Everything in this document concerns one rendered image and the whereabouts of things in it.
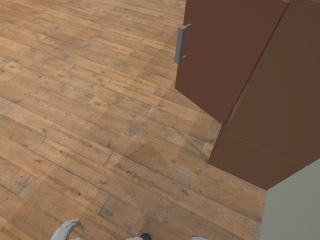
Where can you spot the robot left hand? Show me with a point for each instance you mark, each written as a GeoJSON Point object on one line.
{"type": "Point", "coordinates": [63, 232]}

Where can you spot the cupboard door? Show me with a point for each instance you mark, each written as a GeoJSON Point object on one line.
{"type": "Point", "coordinates": [222, 48]}

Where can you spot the handle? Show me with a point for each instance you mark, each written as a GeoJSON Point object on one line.
{"type": "Point", "coordinates": [180, 43]}

